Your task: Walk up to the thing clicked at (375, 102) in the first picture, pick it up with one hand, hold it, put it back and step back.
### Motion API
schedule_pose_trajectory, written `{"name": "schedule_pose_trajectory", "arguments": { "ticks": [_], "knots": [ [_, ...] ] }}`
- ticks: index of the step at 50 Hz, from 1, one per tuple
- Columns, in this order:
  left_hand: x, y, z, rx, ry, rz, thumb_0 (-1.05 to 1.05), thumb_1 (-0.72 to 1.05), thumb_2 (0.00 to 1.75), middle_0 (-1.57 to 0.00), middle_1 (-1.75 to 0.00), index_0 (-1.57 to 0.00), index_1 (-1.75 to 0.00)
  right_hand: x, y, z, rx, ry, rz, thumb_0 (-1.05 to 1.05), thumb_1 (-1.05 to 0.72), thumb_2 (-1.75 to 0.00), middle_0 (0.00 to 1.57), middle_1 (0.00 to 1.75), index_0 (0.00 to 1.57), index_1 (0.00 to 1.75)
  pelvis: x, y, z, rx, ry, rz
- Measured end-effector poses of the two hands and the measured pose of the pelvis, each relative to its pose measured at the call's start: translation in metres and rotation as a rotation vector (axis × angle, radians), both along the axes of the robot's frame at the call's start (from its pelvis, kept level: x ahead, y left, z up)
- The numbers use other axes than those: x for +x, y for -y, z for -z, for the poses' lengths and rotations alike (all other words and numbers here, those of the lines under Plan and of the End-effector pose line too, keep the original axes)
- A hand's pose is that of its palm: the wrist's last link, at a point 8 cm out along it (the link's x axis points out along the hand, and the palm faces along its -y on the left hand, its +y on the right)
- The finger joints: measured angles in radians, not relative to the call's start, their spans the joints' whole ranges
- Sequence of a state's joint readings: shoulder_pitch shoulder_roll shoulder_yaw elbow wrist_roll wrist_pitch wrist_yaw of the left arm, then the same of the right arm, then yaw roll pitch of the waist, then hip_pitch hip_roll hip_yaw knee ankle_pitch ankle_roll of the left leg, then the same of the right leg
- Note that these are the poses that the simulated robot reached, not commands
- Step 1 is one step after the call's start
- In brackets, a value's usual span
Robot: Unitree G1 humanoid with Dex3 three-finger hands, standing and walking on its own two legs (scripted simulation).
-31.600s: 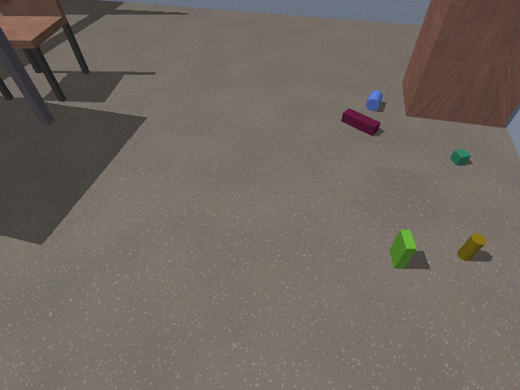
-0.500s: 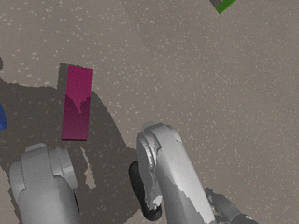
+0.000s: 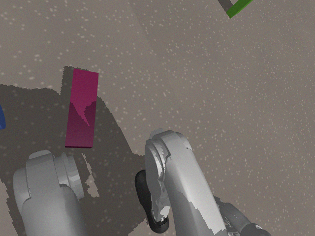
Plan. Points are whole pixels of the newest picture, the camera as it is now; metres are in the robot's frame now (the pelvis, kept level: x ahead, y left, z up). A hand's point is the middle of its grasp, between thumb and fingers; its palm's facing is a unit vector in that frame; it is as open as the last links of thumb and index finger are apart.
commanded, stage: open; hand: left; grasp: from above
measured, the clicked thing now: out of the picture +0.41 +0.37 -0.25
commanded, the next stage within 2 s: withdraw in 0.30 s
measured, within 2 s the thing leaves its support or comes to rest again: neither
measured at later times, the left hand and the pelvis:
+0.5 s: hand out of the picture +0.39 +0.36 -0.22, palm faces -0.43 -0.18 -0.89, open 13.7 cm; pelvis +0.00 +0.00 +0.00, yaw +0 degrees
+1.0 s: hand out of the picture +0.38 +0.38 -0.04, palm faces -0.44 -0.13 -0.89, open 13.9 cm; pelvis -0.01 -0.01 +0.07, yaw +6 degrees
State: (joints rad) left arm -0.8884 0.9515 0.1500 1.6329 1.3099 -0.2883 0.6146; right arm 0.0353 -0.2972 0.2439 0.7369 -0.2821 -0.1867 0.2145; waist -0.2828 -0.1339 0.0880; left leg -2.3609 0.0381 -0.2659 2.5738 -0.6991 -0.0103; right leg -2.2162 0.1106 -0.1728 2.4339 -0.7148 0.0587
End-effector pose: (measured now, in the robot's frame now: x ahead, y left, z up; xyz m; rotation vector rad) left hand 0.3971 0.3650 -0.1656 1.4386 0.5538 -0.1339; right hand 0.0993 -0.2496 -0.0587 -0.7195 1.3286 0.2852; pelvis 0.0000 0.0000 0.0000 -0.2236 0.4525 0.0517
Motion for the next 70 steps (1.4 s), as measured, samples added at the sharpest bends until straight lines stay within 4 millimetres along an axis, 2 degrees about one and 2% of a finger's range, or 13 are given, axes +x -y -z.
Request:
{"name": "schedule_pose_trajectory", "arguments": {
  "ticks": [8,14,25,29,34,41,46,50,54,59,66,70],
  "knots": [
    [-0.004,-0.005,-0.003,-0.006,-0.019,-0.040,0.00,-0.39,0.93,-0.17,-0.92,-0.17,-0.92,0.005,0.002,0.001,0.008,0.012,-0.005,0.00,-0.89,-0.90,0.20,0.30,0.20,0.30,-0.001,0.002,-0.001,0.007,0.000,-0.003],
    [-0.005,-0.009,-0.005,-0.013,-0.035,-0.040,0.00,-0.45,0.99,-0.13,-0.97,-0.13,-0.97,0.000,0.008,0.001,-0.009,0.000,0.000,0.00,-0.89,-0.90,0.20,0.30,0.20,0.30,-0.003,0.003,-0.001,0.011,0.009,-0.002],
    [-0.002,0.000,-0.001,-0.039,-0.013,0.017,0.00,-0.46,1.01,-0.10,-1.01,-0.10,-1.01,-0.013,0.009,-0.002,-0.031,-0.031,0.013,0.00,-0.89,-0.90,0.20,0.30,0.20,0.30,-0.003,0.003,0.000,0.008,0.018,0.000],
    [0.003,-0.001,-0.009,-0.024,0.059,0.016,0.00,-0.46,0.99,-0.10,-1.01,-0.11,-1.00,-0.011,0.008,-0.002,-0.021,-0.024,0.011,0.00,-0.89,-0.90,0.20,0.30,0.20,0.30,-0.002,0.004,0.000,0.008,0.013,0.001],
    [0.009,-0.012,-0.044,0.035,0.178,-0.031,0.00,-0.45,0.97,-0.10,-1.00,-0.11,-0.98,-0.002,0.008,0.002,0.015,0.007,0.042,0.00,-0.90,-0.90,0.20,0.30,0.20,0.30,0.001,0.004,-0.002,0.011,-0.016,-0.005],
    [0.004,-0.031,-0.121,0.135,0.136,-0.089,0.00,-0.46,0.96,-0.10,-0.98,-0.11,-0.96,0.024,0.000,0.003,0.109,0.084,0.145,0.00,-0.90,-0.90,0.20,0.30,0.20,0.30,0.002,0.002,-0.026,0.028,-0.083,-0.031],
    [-0.003,-0.028,-0.167,0.117,0.032,-0.101,0.00,-0.47,0.96,-0.10,-0.98,-0.11,-0.97,0.033,-0.006,-0.012,0.156,0.113,0.191,0.00,-0.90,-0.90,0.20,0.30,0.20,0.30,-0.003,0.003,-0.055,0.051,-0.099,-0.053],
    [-0.006,-0.017,-0.183,0.062,-0.045,-0.076,0.00,-0.47,0.97,-0.10,-0.98,-0.10,-0.97,0.032,-0.002,-0.030,0.141,0.124,0.207,0.00,-0.90,-0.90,0.20,0.30,0.20,0.30,-0.008,0.006,-0.074,0.063,-0.102,-0.065],
    [-0.010,-0.009,-0.181,0.016,-0.089,-0.035,0.00,-0.47,0.97,-0.10,-0.97,-0.11,-0.97,0.023,0.010,-0.043,0.087,0.118,0.210,0.00,-0.90,-0.90,0.20,0.30,0.20,0.30,-0.012,0.009,-0.081,0.069,-0.101,-0.070],
    [-0.017,-0.006,-0.161,-0.020,-0.078,0.020,0.00,-0.47,0.97,-0.12,-0.96,-0.12,-0.96,0.007,0.026,-0.045,0.007,0.082,0.201,0.00,-0.90,-0.90,0.20,0.30,0.20,0.30,-0.016,0.012,-0.073,0.070,-0.089,-0.071],
    [-0.020,-0.004,-0.117,-0.006,-0.049,0.071,0.00,-0.46,0.97,-0.12,-0.96,-0.12,-0.96,-0.013,0.032,-0.025,-0.055,0.022,0.187,0.00,-0.90,-0.90,0.20,0.30,0.20,0.30,-0.021,0.012,-0.046,0.066,-0.060,-0.068],
    [-0.010,-0.003,-0.105,0.004,0.025,0.069,0.00,-0.45,0.96,-0.12,-0.96,-0.13,-0.96,-0.021,0.026,-0.010,-0.054,0.008,0.190,0.00,-0.90,-0.90,0.20,0.30,0.20,0.30,-0.021,0.011,-0.032,0.061,-0.050,-0.066]
  ]
}}
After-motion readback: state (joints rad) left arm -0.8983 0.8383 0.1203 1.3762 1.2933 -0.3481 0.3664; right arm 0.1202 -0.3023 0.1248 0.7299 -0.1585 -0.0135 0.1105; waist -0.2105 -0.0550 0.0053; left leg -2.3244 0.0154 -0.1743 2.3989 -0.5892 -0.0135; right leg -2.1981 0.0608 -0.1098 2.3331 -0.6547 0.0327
